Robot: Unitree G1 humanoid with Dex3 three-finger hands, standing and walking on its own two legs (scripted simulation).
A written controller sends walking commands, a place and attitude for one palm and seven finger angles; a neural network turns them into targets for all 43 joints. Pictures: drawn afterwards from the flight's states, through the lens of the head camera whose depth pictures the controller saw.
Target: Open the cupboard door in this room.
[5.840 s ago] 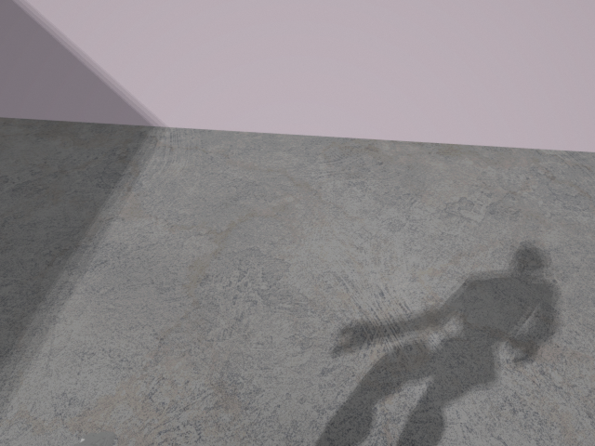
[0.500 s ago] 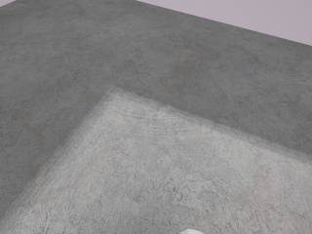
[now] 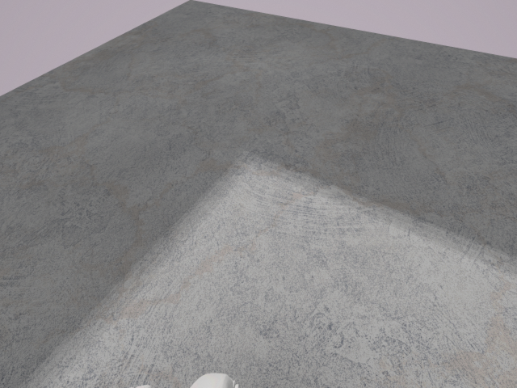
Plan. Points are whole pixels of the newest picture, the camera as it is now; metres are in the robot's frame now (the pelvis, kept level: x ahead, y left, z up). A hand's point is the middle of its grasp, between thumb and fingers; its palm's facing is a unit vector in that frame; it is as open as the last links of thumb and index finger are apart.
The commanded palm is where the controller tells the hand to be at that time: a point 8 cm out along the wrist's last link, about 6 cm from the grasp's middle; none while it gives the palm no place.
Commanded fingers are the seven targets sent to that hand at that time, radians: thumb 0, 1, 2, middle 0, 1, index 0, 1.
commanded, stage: turn or walk to find it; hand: left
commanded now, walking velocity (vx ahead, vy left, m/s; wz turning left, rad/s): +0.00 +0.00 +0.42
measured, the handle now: out of the picture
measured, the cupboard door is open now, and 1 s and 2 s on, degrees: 0 0 0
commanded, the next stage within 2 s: none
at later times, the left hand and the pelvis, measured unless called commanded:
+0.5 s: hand out of the picture +0.00 +0.26 -0.17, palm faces +0.25 -0.93 -0.27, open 7.4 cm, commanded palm none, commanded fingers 0.00 0.90 0.90 -0.20 -0.30 -0.20 -0.30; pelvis -0.02 +0.03 +0.00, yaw +12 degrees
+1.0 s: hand out of the picture -0.08 +0.20 -0.17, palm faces +0.46 -0.85 -0.24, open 7.4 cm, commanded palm none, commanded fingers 0.00 0.90 0.90 -0.20 -0.30 -0.20 -0.30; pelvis -0.03 +0.00 +0.00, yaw +27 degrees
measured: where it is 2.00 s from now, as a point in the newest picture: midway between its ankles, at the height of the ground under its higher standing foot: outside the picture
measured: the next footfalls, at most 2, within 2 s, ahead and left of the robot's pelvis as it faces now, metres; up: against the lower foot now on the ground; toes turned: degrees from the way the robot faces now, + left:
left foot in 0.24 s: +0.01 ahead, +0.16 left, +0.00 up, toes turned +12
right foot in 0.62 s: +0.05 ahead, -0.09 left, +0.00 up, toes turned +11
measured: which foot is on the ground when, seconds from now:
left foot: up 0.00-0.22, down 0.24-0.62, up 0.64-1.00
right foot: down 0.00-0.24, up 0.26-0.60, down 0.62-1.00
